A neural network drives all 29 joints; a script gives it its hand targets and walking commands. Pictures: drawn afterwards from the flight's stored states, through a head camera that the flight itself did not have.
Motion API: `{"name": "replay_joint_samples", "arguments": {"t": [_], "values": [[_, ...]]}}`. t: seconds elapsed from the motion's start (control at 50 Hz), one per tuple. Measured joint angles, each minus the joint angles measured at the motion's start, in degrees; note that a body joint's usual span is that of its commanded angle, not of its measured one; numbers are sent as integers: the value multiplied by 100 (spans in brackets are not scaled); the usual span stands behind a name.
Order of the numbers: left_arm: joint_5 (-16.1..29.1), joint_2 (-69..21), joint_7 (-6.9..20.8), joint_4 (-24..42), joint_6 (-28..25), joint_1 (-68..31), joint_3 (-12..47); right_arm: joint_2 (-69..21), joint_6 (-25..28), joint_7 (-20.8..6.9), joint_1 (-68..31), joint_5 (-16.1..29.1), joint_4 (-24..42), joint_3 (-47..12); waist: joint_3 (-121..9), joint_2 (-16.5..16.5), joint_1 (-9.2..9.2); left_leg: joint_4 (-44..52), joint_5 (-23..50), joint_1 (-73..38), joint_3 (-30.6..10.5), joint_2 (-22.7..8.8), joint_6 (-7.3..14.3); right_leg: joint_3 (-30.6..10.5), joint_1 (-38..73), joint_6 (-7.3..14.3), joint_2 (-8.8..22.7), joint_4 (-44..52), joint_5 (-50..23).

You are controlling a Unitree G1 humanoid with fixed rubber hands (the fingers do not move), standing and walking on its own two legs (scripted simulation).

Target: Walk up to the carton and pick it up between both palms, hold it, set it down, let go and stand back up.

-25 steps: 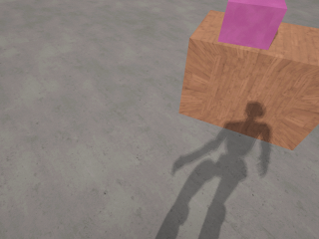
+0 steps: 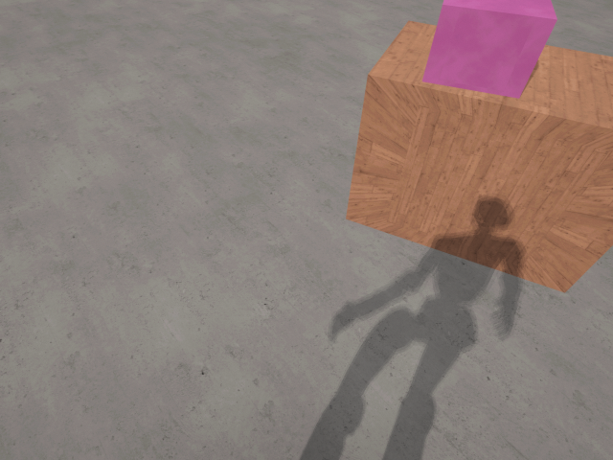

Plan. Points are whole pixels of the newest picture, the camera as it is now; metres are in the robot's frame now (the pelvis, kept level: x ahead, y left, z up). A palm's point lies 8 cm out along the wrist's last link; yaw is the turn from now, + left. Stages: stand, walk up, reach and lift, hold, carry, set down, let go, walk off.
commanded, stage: stand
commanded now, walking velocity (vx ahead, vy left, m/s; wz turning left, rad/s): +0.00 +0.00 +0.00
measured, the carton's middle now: (483, 41) +1.25 -0.57 +0.02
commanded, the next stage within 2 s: walk up in 0.12 s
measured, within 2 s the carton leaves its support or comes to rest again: neither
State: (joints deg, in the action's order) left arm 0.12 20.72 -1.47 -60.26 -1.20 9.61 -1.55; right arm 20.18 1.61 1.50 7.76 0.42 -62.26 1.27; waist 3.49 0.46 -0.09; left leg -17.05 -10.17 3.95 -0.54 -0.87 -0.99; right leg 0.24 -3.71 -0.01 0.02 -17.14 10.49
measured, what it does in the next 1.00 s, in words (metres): walks ahead, turning right: right foot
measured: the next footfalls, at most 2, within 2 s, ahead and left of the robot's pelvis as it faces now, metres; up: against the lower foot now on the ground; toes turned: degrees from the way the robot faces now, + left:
right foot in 0.66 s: +0.14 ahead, -0.24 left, +0.00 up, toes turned -16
left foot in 1.10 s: +0.47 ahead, -0.03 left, +0.00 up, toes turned -12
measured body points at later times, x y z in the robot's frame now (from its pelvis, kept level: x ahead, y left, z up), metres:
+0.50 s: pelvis +0.01 -0.02 -0.01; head +0.02 -0.02 +0.44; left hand +0.12 +0.29 -0.12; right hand +0.04 -0.35 -0.12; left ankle -0.01 +0.13 -0.75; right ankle +0.01 -0.15 -0.71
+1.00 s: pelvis +0.19 -0.12 -0.02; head +0.19 -0.12 +0.43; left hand +0.33 +0.19 -0.10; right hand +0.25 -0.47 -0.08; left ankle +0.38 -0.01 -0.71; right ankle +0.11 -0.23 -0.75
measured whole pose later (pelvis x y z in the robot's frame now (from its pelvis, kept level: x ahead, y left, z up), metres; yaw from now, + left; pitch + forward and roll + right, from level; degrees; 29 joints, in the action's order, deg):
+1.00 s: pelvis +0.19 -0.12 -0.02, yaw -15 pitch -4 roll -2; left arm -1.0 26.4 1.4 -36.7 -2.9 24.4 -4.1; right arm 26.2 0.2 -4.3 16.1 -1.5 -32.8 4.5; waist 4.4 -2.1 2.7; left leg -46.1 -11.7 32.4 0.4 -6.9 0.6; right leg 0.9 -4.6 1.5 -0.8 -29.5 21.3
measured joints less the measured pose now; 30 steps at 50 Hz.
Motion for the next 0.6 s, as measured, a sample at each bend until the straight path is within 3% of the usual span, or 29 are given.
{"name": "replay_joint_samples", "arguments": {"t": [0.32, 0.38, 0.42, 0.46, 0.5, 0.6], "values": [[33, 15, -10, 66, -24, -83, 1, -23, -22, -25, 82, -24, -1, -12, -26, -15, -46, 3, 12, 6, -14, -8, -10, 15, -2, 9, -8, 7, -13], [-105, 0, 180, 400, 73, 187, -176, 33, 11, -45, 251, -186, 359, 142, -132, -11, 64, -411, -542, 182, 204, -40, 171, -171, -408, 153, -48, -744, 848], [-178, 16, 318, 610, 173, 338, -270, 132, 103, -20, 418, -297, 657, 231, -146, -26, 79, -419, -391, 161, 370, -82, 247, -124, -857, 181, -6, -1694, 1323], [-253, 90, 435, 811, 230, 422, -346, 196, 159, 25, 575, -364, 905, 298, -80, 39, 38, -398, -378, 76, 534, -99, 230, -115, -1398, 90, 138, -2759, 1456], [-273, 173, 546, 1031, 250, 500, -389, 276, 165, 23, 763, -397, 1101, 352, -40, 74, -27, -339, -481, -46, 634, -143, 197, -121, -1768, 39, 316, -3204, 1445], [-246, 328, 746, 1478, 266, 550, -429, 552, 157, -78, 1126, -419, 1504, 450, 78, 12, -143, -398, -805, -424, 907, -426, 100, -87, -1961, 60, 681, -2362, 955]]}}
